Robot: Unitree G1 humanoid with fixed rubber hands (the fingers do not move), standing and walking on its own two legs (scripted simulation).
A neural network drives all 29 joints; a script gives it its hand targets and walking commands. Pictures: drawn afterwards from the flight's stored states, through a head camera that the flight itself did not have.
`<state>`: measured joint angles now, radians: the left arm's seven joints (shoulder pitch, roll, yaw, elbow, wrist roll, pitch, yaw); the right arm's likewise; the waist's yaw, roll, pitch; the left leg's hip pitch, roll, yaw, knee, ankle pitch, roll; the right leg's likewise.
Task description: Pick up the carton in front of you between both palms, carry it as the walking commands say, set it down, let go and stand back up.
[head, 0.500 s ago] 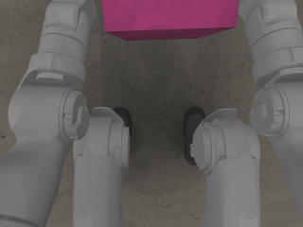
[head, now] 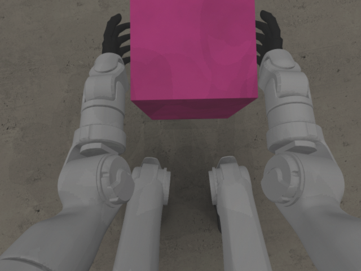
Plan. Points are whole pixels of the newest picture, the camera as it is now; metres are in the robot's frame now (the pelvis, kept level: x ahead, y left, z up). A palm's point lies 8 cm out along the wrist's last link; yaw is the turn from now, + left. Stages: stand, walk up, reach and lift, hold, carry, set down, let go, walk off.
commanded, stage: reach and lift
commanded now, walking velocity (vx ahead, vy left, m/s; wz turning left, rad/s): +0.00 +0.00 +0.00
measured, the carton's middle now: (190, 67) +0.52 -0.01 -0.13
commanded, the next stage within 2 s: none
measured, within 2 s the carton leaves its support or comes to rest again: neither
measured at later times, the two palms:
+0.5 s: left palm (76, 44) +0.48 +0.14 +0.08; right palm (307, 43) +0.47 -0.15 +0.08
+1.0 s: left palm out of the picture +0.43 +0.14 +0.24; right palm out of the picture +0.43 -0.16 +0.23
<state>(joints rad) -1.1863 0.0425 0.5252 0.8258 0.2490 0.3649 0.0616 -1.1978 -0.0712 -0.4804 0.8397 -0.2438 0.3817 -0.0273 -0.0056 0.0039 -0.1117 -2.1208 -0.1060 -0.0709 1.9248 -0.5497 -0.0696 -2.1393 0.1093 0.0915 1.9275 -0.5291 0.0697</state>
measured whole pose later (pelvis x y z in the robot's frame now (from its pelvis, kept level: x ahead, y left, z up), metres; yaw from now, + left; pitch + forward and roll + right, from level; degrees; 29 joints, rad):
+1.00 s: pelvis +0.08 +0.00 +0.26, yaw -1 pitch +23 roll +0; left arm -0.48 -0.13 0.35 0.57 0.20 0.33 0.04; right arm -0.46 0.11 -0.34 0.55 -0.19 0.35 -0.02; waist 0.01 0.00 -0.21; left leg -0.97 -0.08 -0.12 0.98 -0.41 -0.03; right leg -0.98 0.08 0.14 0.98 -0.39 0.03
